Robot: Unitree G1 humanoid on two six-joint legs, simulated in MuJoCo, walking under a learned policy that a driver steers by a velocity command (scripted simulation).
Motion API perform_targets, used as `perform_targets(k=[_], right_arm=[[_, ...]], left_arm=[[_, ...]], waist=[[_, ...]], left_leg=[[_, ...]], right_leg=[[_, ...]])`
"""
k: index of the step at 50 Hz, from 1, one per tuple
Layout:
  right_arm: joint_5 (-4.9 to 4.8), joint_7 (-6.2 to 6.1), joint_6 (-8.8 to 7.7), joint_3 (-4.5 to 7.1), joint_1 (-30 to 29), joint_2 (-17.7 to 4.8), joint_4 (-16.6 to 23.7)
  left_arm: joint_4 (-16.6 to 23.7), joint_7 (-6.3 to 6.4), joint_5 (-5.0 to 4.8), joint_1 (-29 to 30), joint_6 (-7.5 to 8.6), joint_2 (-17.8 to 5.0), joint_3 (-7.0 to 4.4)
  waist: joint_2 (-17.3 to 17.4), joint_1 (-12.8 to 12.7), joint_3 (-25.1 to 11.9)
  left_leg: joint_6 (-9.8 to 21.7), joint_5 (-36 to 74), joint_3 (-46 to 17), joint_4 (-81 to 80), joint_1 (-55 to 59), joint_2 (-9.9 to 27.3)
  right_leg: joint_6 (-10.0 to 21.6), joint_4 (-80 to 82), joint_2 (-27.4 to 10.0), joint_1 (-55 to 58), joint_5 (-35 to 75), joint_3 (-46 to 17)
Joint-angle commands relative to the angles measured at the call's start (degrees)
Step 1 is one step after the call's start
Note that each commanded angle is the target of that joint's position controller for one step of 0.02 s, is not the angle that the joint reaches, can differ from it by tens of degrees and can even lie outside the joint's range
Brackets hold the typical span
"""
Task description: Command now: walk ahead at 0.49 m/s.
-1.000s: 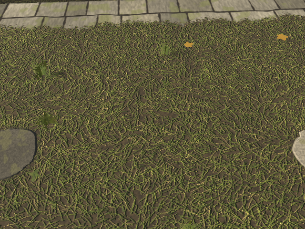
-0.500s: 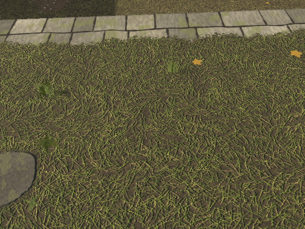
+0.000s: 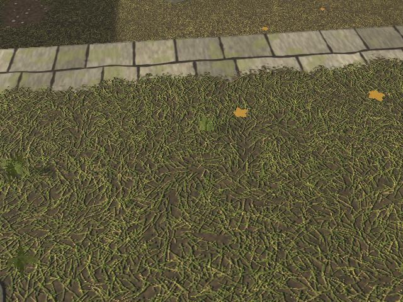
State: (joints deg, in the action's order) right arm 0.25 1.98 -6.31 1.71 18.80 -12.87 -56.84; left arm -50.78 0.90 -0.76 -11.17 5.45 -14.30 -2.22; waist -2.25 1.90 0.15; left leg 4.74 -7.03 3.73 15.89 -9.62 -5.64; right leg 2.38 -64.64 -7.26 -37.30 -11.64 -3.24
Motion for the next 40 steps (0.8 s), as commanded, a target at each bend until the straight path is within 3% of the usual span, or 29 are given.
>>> perform_targets(k=[1, 6, 9, 11, 13, 14, 15, 16, 17, 18, 19, 20, 22, 23, 25, 28, 32, 37, 40], right_arm=[[-0.08, -1.13, -0.89, 1.23, -2.0, -7.6, 3.2], [-1.12, -1.92, -0.05, 1.48, 3.6, -9.3, 1.8], [-1.4, -1.97, 0.67, 1.58, 6.4, -9.4, 0.6], [-1.4, -2.14, 1.25, 1.85, 6.8, -9.8, 0.2], [-1.42, -2.26, 1.84, 2.19, 5.3, -10.7, 0.4], [-1.27, -2.26, 2.13, 2.06, 4.0, -10.6, 0.7], [-0.61, -2.23, 2.22, 1.34, 3.3, -8.8, 1.5], [-0.02, -1.93, 1.39, -0.37, 7.3, -3.7, 3.2], [-0.99, -1.58, -0.13, -1.2, 9.8, -1.4, 2.4], [-2.33, -1.36, -1.19, 0.46, 5.5, -8.1, 3.1], [-2.88, -1.38, -1.56, 0.86, 0.7, -9.5, 4.6], [-2.23, -1.72, -1.32, 1.0, -1.6, -8.8, 5.0], [-1.02, -2.07, 0.17, 1.42, -0.9, -7.0, 4.7], [-1.09, -2.11, 0.87, 1.22, 1.0, -5.1, 4.4], [-1.07, -2.36, 1.69, 1.57, -1.0, -5.4, 5.1], [-0.43, -2.36, 1.83, 1.78, -7.7, -5.1, 7.4], [-0.74, -1.74, 1.33, 1.42, -15.9, -3.9, 9.7], [-1.36, -0.42, 0.73, 1.01, -23.7, -3.9, 12.6], [-1.49, 0.58, 0.09, 1.16, -24.3, -4.8, 13.6]], left_arm=[[2.6, 0.31, 0.72, -1.5, -0.26, -2.4, -0.67], [5.4, -0.61, 0.05, 9.2, 0.33, -1.6, -0.24], [7.2, -1.66, -0.46, 13.9, 0.61, -2.0, -0.04], [8.3, -2.43, -0.56, 14.9, 1.08, -2.7, -0.16], [7.9, -2.81, -0.5, 11.2, 1.57, -4.4, -0.85], [6.2, -2.7, -0.37, 5.2, 1.7, -6.1, -1.88], [3.1, -2.3, -0.27, -5.8, 1.81, -9.5, -3.48], [1.4, -1.97, 1.0, -15.6, 1.62, -16.1, -5.06], [0.4, -2.29, 0.66, -17.7, 1.25, -14.4, -4.62], [1.2, -2.35, 0.35, -13.8, 1.37, -9.8, -3.15], [2.5, -2.25, 0.31, -8.4, 1.26, -7.4, -2.35], [3.2, -2.53, 0.51, -3.8, 1.21, -5.8, -1.73], [2.9, -3.15, 1.16, -1.7, 1.51, -3.5, -1.02], [2.2, -3.15, 1.07, -2.1, 1.59, -4.5, -1.31], [0.9, -2.77, 1.09, -3.9, 1.8, -5.4, -1.6], [-0.6, -1.76, 0.94, -7.3, 1.32, -6.4, -1.82], [-2.0, -0.93, 0.47, -10.4, 0.82, -7.2, -1.81], [-4.8, -0.57, 0.0, -15.1, -0.16, -7.6, -2.08], [-5.4, -0.13, -0.22, -14.7, -0.93, -8.4, -2.59]], waist=[[3.8, -2.5, 2.9], [4.5, 1.4, 3.2], [5.1, 2.9, 4.5], [5.6, 2.5, 4.7], [6.8, -0.2, 2.7], [6.8, -3.7, -0.7], [5.2, -8.2, -7.8], [-5.9, -9.0, -17.8], [-14.8, -8.2, -23.2], [-9.4, -8.0, -16.1], [-5.7, -6.5, -10.0], [-1.1, -4.6, -5.8], [-1.7, -1.8, -2.2], [-2.8, -0.5, -2.5], [-1.2, -0.3, -0.8], [-0.3, -1.7, 0.9], [-0.9, -4.1, 2.6], [-1.0, -6.3, 5.3], [-1.7, -5.0, 4.9]], left_leg=[[10.3, 4.4, -12.8, -11.2, -4.8, 16.7], [7.4, 4.8, -9.3, -9.9, 0.9, 15.7], [7.1, 3.9, -9.9, -7.5, 6.5, 17.8], [6.5, 4.8, -10.7, -5.0, 10.0, 19.6], [5.3, 12.7, -10.7, -0.5, 11.4, 20.1], [4.1, 22.4, -8.8, 6.6, 10.6, 18.1], [2.4, 25.0, -5.9, 19.7, 4.9, 14.7], [-1.6, 7.4, -1.4, 43.0, -15.8, 7.5], [-2.6, -23.9, -6.8, 56.0, -29.7, 1.9], [-1.2, -22.3, -11.0, 61.5, -35.2, 5.8], [-0.4, -17.0, -9.4, 60.8, -35.6, 8.9], [-0.7, -12.2, -8.1, 57.1, -33.1, 11.3], [-1.0, -7.8, -8.1, 51.7, -26.6, 13.8], [-1.7, -6.8, -7.5, 50.3, -25.5, 13.7], [-2.5, -3.5, -7.1, 47.2, -27.6, 13.9], [-3.6, 4.0, -6.9, 38.0, -32.7, 14.1], [-3.5, 13.1, -5.0, 24.6, -30.9, 12.3], [-2.4, 11.1, -4.3, 16.7, -32.6, 10.8], [-0.6, 5.4, -3.7, 14.0, -30.0, 9.8]], right_leg=[[-1.5, 8.3, -2.4, -2.3, 8.7, -0.3], [-2.0, 26.4, 0.8, 0.1, 17.7, 2.5], [-1.5, 31.3, 1.7, -0.4, 15.1, 2.7], [-0.1, 33.8, 2.3, 0.2, 10.9, 2.6], [1.6, 36.1, 4.0, 6.6, 6.9, 3.9], [2.9, 37.4, 6.0, 15.0, 6.2, 5.5], [5.2, 36.4, 4.4, 30.2, 7.6, 3.6], [12.7, 36.9, -10.3, 53.9, 5.7, -17.3], [17.9, 46.2, -16.8, 62.0, -1.7, -38.5], [14.9, 47.4, -14.9, 56.2, -4.1, -33.9], [12.5, 48.1, -12.8, 47.9, -0.6, -24.8], [11.4, 50.4, -10.2, 39.4, 4.4, -18.4], [9.9, 53.6, -6.3, 30.1, 12.4, -10.8], [10.7, 54.9, -6.1, 29.0, 12.8, -9.4], [11.0, 56.5, -5.2, 28.0, 16.2, -6.2], [10.7, 57.5, -5.1, 30.3, 18.8, -4.0], [8.9, 58.6, -3.6, 31.6, 15.6, -0.8], [8.6, 56.4, -6.3, 39.9, 14.9, -0.9], [7.7, 52.6, -8.2, 43.7, 20.4, -1.1]])
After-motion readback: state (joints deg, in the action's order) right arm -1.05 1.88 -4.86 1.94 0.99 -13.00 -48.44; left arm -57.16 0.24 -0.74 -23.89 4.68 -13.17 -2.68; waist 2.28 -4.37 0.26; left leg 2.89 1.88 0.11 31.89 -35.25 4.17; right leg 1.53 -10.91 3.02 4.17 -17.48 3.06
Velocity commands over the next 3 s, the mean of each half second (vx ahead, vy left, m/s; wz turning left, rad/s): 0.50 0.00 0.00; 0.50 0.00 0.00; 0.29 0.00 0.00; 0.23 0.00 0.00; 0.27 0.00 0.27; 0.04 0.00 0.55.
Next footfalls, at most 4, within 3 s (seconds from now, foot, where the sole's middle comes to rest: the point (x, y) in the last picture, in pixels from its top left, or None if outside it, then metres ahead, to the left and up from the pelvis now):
0.30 right None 0.34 -0.17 -0.78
0.88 left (183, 263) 0.65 0.07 -0.78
1.36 right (238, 203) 0.90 -0.14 -0.78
1.66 left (177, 223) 0.81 0.09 -0.78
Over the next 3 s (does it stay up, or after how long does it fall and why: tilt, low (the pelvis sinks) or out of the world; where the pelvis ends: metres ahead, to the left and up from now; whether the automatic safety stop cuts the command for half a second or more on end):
stays up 1.10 -0.07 -0.01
